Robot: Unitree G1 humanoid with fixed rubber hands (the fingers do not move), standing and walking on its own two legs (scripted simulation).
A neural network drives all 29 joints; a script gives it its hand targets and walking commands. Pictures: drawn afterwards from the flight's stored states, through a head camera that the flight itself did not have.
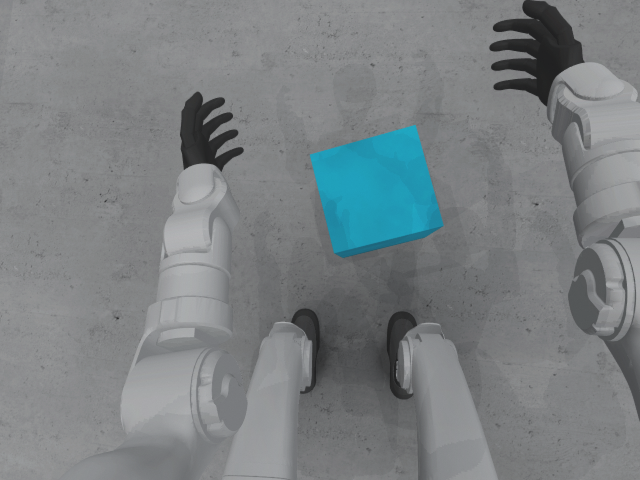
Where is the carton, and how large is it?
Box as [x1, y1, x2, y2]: [310, 125, 443, 257]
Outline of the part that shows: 415,125 310,154 334,253 344,257 424,237 443,225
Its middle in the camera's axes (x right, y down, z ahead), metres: +0.12 -0.09 +0.86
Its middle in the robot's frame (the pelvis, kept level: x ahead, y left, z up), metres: +0.50 -0.02 -0.52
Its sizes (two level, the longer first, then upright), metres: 0.210 0.200 0.250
